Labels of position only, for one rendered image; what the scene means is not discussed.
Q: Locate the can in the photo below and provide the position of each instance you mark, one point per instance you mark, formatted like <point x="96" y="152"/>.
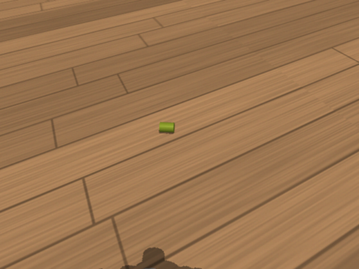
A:
<point x="166" y="127"/>

